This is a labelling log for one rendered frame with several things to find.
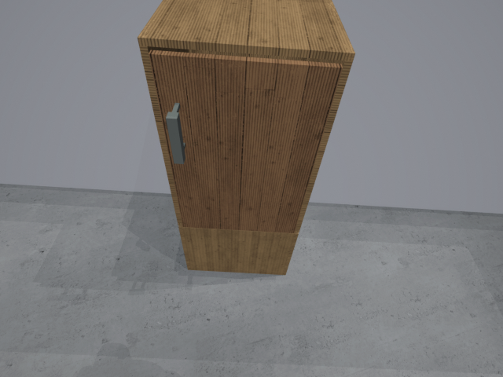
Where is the cupboard door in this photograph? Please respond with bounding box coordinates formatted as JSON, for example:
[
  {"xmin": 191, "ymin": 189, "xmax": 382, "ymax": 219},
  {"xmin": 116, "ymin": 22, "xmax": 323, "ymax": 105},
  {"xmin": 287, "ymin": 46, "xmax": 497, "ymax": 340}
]
[{"xmin": 149, "ymin": 50, "xmax": 343, "ymax": 233}]

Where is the handle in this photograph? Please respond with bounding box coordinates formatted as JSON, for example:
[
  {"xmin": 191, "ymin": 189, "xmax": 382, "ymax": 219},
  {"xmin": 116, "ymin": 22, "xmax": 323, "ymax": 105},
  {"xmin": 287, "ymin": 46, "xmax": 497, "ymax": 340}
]
[{"xmin": 166, "ymin": 103, "xmax": 185, "ymax": 164}]

